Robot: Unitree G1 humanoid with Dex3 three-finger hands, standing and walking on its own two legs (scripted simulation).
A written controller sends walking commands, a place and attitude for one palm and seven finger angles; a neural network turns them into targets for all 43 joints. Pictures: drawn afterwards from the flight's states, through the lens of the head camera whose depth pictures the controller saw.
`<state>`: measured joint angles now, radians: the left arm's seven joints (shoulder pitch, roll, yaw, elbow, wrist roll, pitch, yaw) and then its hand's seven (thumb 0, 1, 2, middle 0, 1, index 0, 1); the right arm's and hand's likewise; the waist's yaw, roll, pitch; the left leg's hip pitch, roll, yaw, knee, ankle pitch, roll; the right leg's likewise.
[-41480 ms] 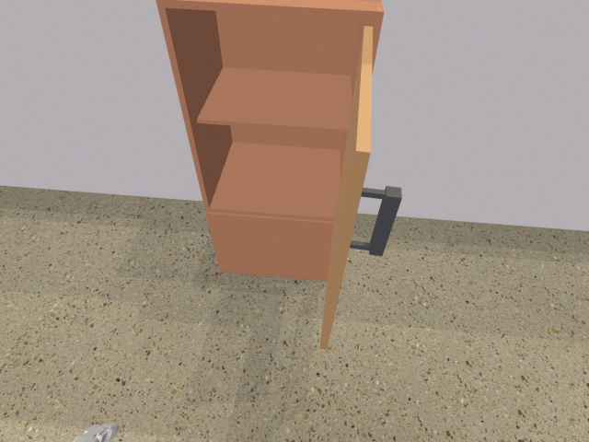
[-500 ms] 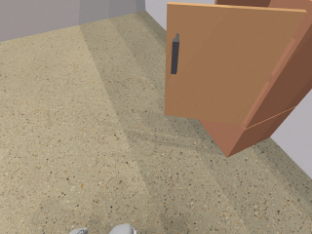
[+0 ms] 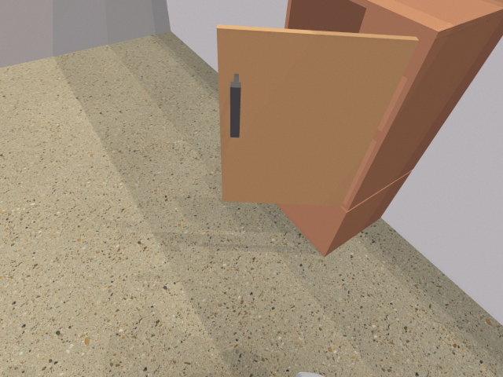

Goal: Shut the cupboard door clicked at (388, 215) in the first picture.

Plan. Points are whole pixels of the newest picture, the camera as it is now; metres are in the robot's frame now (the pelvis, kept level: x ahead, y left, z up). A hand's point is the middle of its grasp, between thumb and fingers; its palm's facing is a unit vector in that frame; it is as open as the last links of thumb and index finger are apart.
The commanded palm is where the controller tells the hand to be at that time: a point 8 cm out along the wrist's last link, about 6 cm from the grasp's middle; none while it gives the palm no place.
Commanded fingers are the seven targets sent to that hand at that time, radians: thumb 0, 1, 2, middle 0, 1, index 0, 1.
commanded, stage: take the last steps up to it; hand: left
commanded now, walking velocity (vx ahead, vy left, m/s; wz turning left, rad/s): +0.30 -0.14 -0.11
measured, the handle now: (235, 106) +0.70 +0.06 +0.03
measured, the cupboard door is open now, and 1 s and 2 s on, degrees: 55 55 55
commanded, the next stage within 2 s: come to a stop and stand still in 0.50 s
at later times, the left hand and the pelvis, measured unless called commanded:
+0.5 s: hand out of the picture +0.13 +0.07 -0.19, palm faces +0.04 -0.99 -0.16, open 7.2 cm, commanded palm none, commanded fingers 0.00 0.90 0.90 -0.20 -0.30 -0.20 -0.30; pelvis +0.14 -0.10 -0.01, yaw +1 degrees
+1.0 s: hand (226, 315) +0.27 +0.06 -0.19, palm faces +0.04 -0.97 -0.24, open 7.3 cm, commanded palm none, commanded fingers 0.00 0.90 0.90 -0.20 -0.30 -0.20 -0.30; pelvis +0.23 -0.14 -0.02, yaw +2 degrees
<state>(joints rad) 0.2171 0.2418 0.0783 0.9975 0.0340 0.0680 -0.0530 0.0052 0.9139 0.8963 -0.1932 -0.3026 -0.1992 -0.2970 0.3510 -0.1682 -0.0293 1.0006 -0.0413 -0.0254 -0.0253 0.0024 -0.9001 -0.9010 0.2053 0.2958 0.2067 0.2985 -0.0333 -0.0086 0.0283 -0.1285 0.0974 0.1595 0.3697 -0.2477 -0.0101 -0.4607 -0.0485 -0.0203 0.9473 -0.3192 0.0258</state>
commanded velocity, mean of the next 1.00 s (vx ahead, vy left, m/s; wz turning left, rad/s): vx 0.03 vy -0.01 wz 0.01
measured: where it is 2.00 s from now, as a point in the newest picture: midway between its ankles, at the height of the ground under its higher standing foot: outside the picture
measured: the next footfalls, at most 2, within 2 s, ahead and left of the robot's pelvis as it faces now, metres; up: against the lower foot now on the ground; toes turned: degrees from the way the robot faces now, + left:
right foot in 0.16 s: +0.11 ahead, -0.18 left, +0.00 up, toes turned -7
left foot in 0.56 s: +0.28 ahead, -0.01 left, +0.00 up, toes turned +8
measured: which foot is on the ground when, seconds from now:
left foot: down 0.00-0.16, up 0.18-0.54, down 0.56-0.88, up 0.90-1.00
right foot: up 0.00-0.14, down 0.16-0.58, up 0.60-0.82, down 0.84-1.00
